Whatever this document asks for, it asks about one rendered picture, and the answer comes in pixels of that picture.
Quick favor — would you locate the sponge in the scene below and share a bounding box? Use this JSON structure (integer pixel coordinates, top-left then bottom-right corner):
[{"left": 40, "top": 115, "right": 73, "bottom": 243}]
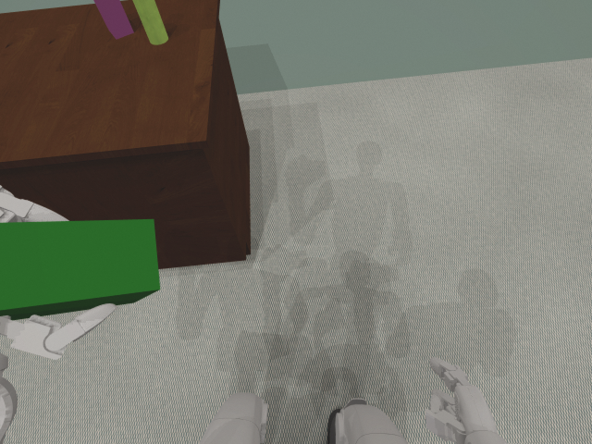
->
[{"left": 0, "top": 219, "right": 160, "bottom": 320}]

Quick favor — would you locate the robot left thigh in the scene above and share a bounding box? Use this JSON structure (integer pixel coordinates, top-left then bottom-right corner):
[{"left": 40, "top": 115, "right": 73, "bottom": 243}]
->
[{"left": 199, "top": 392, "right": 268, "bottom": 444}]

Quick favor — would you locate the robot left hand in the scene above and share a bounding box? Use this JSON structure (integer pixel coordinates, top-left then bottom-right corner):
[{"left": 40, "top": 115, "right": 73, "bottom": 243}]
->
[{"left": 0, "top": 185, "right": 117, "bottom": 360}]

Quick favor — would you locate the robot right hand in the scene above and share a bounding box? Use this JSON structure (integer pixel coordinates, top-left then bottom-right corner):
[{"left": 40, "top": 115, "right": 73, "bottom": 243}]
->
[{"left": 425, "top": 357, "right": 498, "bottom": 444}]

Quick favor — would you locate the robot right thigh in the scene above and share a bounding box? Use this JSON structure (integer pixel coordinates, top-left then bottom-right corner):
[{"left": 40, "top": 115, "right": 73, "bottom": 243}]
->
[{"left": 335, "top": 404, "right": 408, "bottom": 444}]

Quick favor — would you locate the robot thigh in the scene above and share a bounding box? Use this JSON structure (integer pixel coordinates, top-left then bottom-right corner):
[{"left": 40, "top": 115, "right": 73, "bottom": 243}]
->
[
  {"left": 335, "top": 404, "right": 408, "bottom": 444},
  {"left": 199, "top": 392, "right": 268, "bottom": 444}
]

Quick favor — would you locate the table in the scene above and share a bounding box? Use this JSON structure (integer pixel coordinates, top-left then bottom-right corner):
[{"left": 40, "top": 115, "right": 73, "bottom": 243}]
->
[{"left": 0, "top": 0, "right": 251, "bottom": 269}]

